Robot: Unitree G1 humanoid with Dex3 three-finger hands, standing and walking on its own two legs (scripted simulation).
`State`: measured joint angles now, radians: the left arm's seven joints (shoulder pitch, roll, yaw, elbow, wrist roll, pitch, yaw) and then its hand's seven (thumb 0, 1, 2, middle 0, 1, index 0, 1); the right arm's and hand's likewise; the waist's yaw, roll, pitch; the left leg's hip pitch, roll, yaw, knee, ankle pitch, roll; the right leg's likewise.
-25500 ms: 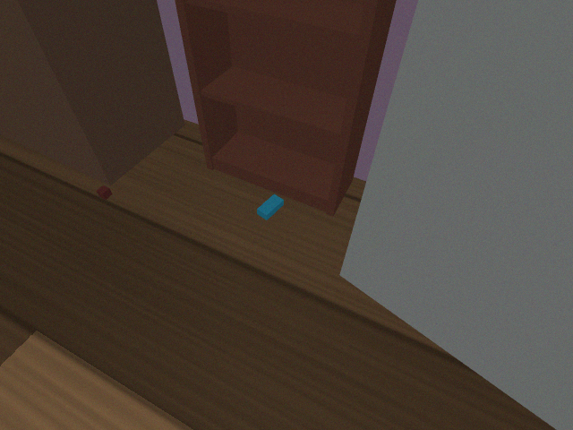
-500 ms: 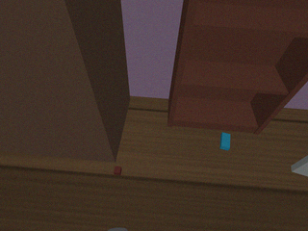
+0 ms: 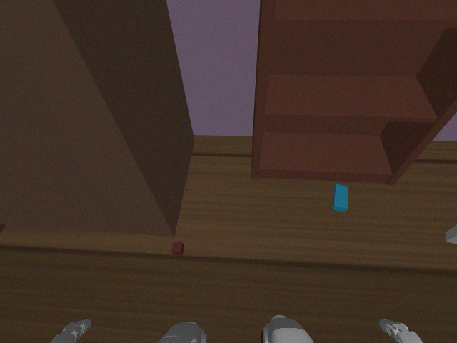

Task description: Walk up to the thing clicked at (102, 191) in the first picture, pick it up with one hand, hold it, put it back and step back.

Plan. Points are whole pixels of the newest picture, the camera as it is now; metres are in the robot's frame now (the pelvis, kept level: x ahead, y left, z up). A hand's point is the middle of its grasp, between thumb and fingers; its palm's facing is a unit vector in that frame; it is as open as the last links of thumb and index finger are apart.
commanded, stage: walk up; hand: left
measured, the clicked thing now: (177, 248) +0.52 +0.25 -0.73
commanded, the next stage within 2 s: none
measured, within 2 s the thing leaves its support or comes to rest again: neither
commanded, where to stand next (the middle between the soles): +0.14 +0.02 m, yaw -1 degrees
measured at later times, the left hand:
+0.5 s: hand out of the picture +0.07 +0.27 -0.13, palm faces -0.02 -0.93 -0.36, open 7.4 cm
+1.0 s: hand (94, 335) +0.15 +0.27 -0.15, palm faces +0.01 -0.92 -0.40, open 7.4 cm
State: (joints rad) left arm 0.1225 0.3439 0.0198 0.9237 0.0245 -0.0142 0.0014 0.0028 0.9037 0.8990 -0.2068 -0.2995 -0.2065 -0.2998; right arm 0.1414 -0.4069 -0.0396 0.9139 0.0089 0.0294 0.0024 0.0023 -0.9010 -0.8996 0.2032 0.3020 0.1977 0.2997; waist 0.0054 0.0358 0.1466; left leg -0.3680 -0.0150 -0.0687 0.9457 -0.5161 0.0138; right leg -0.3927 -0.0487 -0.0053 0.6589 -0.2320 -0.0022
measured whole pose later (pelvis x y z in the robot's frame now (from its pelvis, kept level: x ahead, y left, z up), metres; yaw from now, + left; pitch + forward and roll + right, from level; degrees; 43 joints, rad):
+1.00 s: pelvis +0.08 +0.00 +0.00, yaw +2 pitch -2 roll +0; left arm 0.17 0.37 0.02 0.89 0.00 0.01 0.02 0.00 0.90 0.90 -0.21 -0.30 -0.21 -0.30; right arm 0.15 -0.38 -0.04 0.93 0.00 0.04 0.00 0.00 -0.90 -0.90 0.20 0.30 0.20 0.30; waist 0.00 0.03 0.17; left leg -0.34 0.00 -0.02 0.66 -0.26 0.01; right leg -0.31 -0.03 -0.07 0.70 -0.36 -0.02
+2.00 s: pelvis +0.07 +0.01 +0.01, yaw -3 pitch -2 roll +0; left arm 0.17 0.40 0.03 1.00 0.01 -0.02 -0.01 0.00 0.91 0.90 -0.20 -0.30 -0.20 -0.30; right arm 0.19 -0.38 -0.03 1.00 -0.01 -0.04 0.02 0.00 -0.90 -0.90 0.20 0.30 0.20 0.30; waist -0.01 -0.02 0.08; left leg -0.28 0.02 -0.02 0.61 -0.30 -0.02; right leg -0.21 -0.02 -0.01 0.61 -0.36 -0.03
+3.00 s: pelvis +0.05 +0.03 +0.03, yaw -2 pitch -2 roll +0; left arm 0.12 0.35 0.01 1.16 0.01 -0.01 -0.02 0.00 0.91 0.90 -0.20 -0.30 -0.20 -0.30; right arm 0.10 -0.34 0.00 1.16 -0.01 -0.02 0.01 0.00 -0.90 -0.90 0.20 0.30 0.20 0.30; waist 0.00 0.00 0.06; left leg -0.17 0.01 -0.02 0.33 -0.13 -0.01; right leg -0.10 -0.03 -0.02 0.33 -0.19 0.03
